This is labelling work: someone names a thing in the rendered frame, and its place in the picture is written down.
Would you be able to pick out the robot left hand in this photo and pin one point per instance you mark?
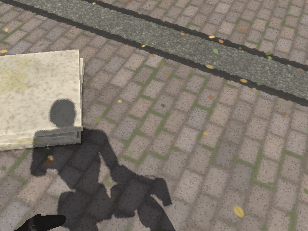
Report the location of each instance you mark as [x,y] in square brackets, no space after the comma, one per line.
[42,223]

